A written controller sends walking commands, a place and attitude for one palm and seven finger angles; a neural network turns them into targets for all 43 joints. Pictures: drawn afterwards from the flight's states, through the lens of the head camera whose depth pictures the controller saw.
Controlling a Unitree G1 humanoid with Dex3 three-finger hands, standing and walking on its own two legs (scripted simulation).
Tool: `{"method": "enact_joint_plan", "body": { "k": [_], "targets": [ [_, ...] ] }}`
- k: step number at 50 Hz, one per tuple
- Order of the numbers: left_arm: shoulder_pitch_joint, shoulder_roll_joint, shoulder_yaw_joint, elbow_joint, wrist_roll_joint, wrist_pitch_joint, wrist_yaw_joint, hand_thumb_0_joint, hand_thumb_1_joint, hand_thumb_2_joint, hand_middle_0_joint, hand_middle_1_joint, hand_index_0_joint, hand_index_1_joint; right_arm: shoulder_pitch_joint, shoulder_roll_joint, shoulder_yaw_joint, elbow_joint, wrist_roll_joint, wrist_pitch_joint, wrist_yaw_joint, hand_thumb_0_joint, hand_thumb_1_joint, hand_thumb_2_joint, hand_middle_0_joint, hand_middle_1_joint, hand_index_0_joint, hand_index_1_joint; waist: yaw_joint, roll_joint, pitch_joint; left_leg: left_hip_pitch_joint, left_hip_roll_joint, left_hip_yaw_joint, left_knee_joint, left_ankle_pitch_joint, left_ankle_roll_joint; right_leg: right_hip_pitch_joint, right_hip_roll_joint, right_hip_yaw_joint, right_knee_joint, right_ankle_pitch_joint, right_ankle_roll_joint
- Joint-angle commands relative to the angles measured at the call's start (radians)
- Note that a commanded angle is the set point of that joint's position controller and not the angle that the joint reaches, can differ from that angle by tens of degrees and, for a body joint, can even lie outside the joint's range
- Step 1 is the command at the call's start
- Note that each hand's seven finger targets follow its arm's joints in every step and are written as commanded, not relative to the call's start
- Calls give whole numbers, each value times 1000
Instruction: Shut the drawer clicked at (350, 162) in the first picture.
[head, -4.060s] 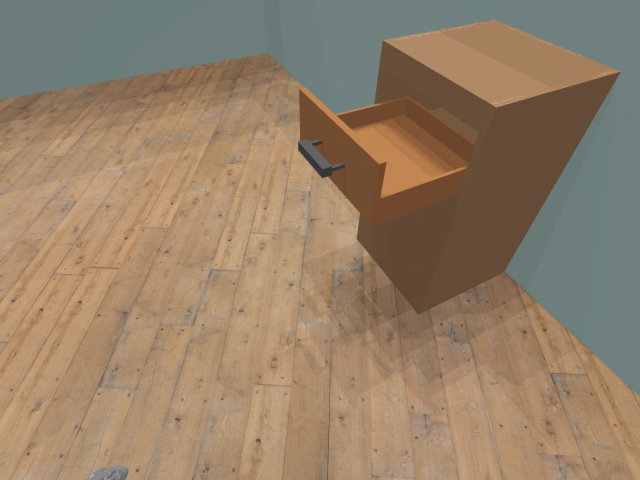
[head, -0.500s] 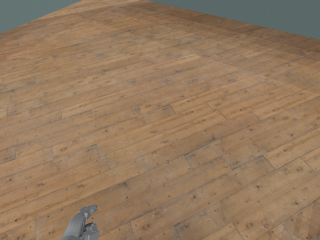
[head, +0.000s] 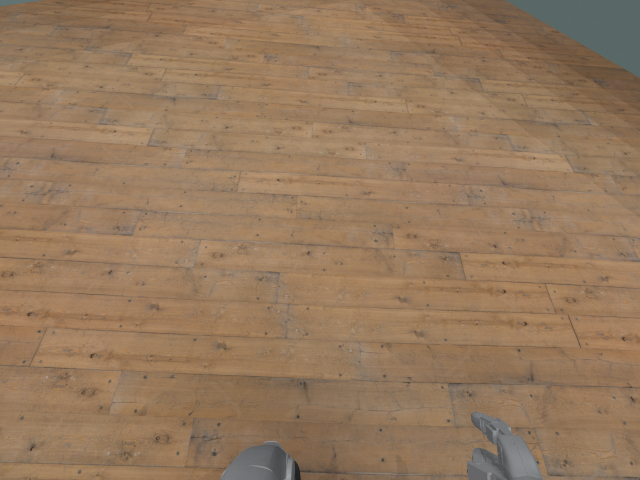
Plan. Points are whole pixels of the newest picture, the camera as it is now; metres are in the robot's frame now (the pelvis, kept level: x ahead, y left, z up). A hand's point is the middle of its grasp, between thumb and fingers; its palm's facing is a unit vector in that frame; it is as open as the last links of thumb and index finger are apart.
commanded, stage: walk around to get in front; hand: left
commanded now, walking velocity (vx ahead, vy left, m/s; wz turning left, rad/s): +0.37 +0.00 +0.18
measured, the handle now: out of the picture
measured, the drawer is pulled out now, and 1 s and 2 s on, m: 0.28 0.28 0.28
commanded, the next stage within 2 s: walk to a spot facing it in 0.38 s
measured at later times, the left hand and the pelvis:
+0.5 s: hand (207, 352) +0.29 +0.21 -0.15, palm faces +0.01 -0.99 -0.13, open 7.3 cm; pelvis +0.20 +0.04 +0.02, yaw +0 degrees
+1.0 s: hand (218, 285) +0.41 +0.23 -0.14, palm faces -0.16 -0.96 -0.22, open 7.3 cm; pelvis +0.34 +0.05 +0.03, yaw -14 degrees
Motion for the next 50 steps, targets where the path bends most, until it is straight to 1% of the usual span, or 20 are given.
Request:
{"method": "enact_joint_plan", "body": {
  "k": [1, 2, 4, 7, 14, 20, 24, 27, 29, 30, 31, 32, 33, 34, 35, 36, 37, 40, 43, 50],
  "targets": [
    [-179, 138, 33, -177, -17, -36, 4, 0, 900, 900, -200, -300, -200, -300, 374, -264, -65, 59, 23, -12, -52, 0, -900, -900, 200, 300, 200, 300, -193, 67, -281, 662, 390, -547, -355, 267, 150, -638, 30, 246, 654, 27, -44],
    [-186, 112, 32, -154, -13, -32, 2, 0, 900, 900, -200, -300, -200, -300, 288, -207, -51, 33, 22, -22, -58, 0, -900, -900, 200, 300, 200, 300, -148, 6, -203, 520, 351, -465, -363, 297, 106, -627, 4, 269, 636, 98, -36],
    [-116, 70, 29, -98, 3, -13, 0, 0, 900, 900, -200, -300, -200, -300, 224, -115, -18, 39, 21, -43, -60, 0, -900, -900, 200, 300, 200, 300, -82, 47, -109, 337, 246, -289, -402, 398, 31, -503, -14, 287, 524, 193, -27],
    [-65, 56, 27, -71, 4, 11, 2, 0, 900, 900, -200, -300, -200, -300, 237, -73, -5, 71, 26, -54, -60, 0, -900, -900, 200, 300, 200, 300, -42, 125, -105, 293, 188, -219, -462, 364, 9, -456, 6, 281, 430, 266, -22],
    [-233, 58, 43, -112, 3, 33, -1, 0, 900, 900, -200, -300, -200, -300, 364, -38, -5, 119, 27, -53, -74, 0, -900, -900, 200, 300, 200, 300, -63, 105, 6, 396, 176, -207, -512, 417, -80, -642, 56, 297, 341, 403, -28],
    [-377, 49, 39, -143, -3, 30, -4, 0, 900, 900, -200, -300, -200, -300, 497, -23, 13, 177, 17, -60, -96, 0, -900, -900, 200, 300, 200, 300, -99, 95, 44, 546, 213, -187, -460, 676, -93, -736, 103, 285, 273, 372, -63],
    [-460, 30, 24, -167, -8, 21, -9, 0, 900, 900, -200, -300, -200, -300, 563, -17, 24, 218, 8, -59, -104, 0, -900, -900, 200, 300, 200, 300, -116, 85, 69, 603, 216, -141, -419, 882, -74, -691, 139, 221, 111, 332, -99],
    [-405, 30, 17, -151, -10, 20, -1, 0, 900, 900, -200, -300, -200, -300, 571, -46, 20, 231, 9, -46, -109, 0, -900, -900, 200, 300, 200, 300, -85, 100, 12, 563, 195, -56, -275, 1319, -114, -445, 246, 107, -33, 290, -145],
    [-265, 60, 27, -120, -6, 17, 5, 0, 900, 900, -200, -300, -200, -300, 520, -81, 8, 210, 20, -38, -112, 0, -900, -900, 200, 300, 200, 300, -20, 141, -55, 536, 203, -31, -116, 1397, -119, -286, 271, 107, -96, 312, -163],
    [-190, 82, 36, -98, -4, 12, 7, 0, 900, 900, -200, -300, -200, -300, 493, -83, 3, 199, 28, -35, -112, 0, -900, -900, 200, 300, 200, 300, 14, 157, -70, 447, 190, -22, 7, 1328, -129, -154, 266, 119, -154, 349, -179],
    [-52, 126, 52, -65, 0, 0, 8, 0, 900, 900, -200, -300, -200, -300, 445, -80, -1, 179, 39, -36, -107, 0, -900, -900, 200, 300, 200, 300, 85, 122, -113, 301, 167, -14, 238, 1064, -143, 53, 200, 191, -281, 480, -220],
    [34, 200, 63, -46, -3, -14, 15, 0, 900, 900, -200, -300, -200, -300, 434, -31, 4, 150, 54, -41, -98, 0, -900, -900, 200, 300, 200, 300, 99, -71, -204, 28, 30, 16, 628, 112, -145, 259, -88, 534, -300, 964, -352],
    [-3, 219, 66, -69, -32, -9, 15, 0, 900, 900, -200, -300, -200, -300, 433, -22, -6, 128, 47, -40, -103, 0, -900, -900, 200, 300, 200, 300, 37, -64, -249, -74, -28, -58, 813, -375, -138, 232, -257, 743, -338, 1283, -451],
    [-99, 199, 65, -109, -37, 3, 25, 0, 900, 900, -200, -300, -200, -300, 405, -18, -10, 117, 37, -27, -105, 0, -900, -900, 200, 300, 200, 300, 1, 29, -139, -76, 37, -164, 763, -296, -113, 78, -227, 640, -401, 1131, -441],
    [-185, 167, 55, -139, -35, 5, 27, 0, 900, 900, -200, -300, -200, -300, 385, 14, -8, 108, 29, -8, -92, 0, -900, -900, 200, 300, 200, 300, -37, 35, -37, -66, 68, -166, 703, -236, -122, -104, -150, 580, -456, 955, -352],
    [-231, 142, 52, -149, -29, 3, 28, 0, 900, 900, -200, -300, -200, -300, 402, 29, 0, 110, 22, 13, -87, 0, -900, -900, 200, 300, 200, 300, -84, 9, -46, -42, 91, -165, 681, -186, -136, -199, -130, 588, -499, 773, -311],
    [-265, 98, 49, -161, -22, 2, 37, 0, 900, 900, -200, -300, -200, -300, 396, 36, -5, 116, 14, 30, -84, 0, -900, -900, 200, 300, 200, 300, -99, 15, -24, -26, 104, -163, 636, -155, -141, -275, -94, 549, -523, 679, -283],
    [-282, 130, 53, -172, -9, -1, 35, 0, 900, 900, -200, -300, -200, -300, 400, 27, -7, 104, 8, 51, -80, 0, -900, -900, 200, 300, 200, 300, -132, 2, -81, 0, 110, -142, 489, -133, -171, -308, -35, 481, -490, 678, -288],
    [-237, 151, 63, -163, -9, 4, 21, 0, 900, 900, -200, -300, -200, -300, 309, 21, -6, 67, 8, 49, -72, 0, -900, -900, 200, 300, 200, 300, -95, -43, -113, -17, 94, -121, 368, -75, -187, -269, 24, 496, -451, 679, -268],
    [-189, 187, 89, -193, -2, 26, 17, 0, 900, 900, -200, -300, -200, -300, 92, -20, -9, -34, 18, 32, -78, 0, -900, -900, 200, 300, 200, 300, -24, -141, -174, -5, 23, -107, 100, -170, -202, -68, 32, 628, -320, 907, -266]
  ]
}}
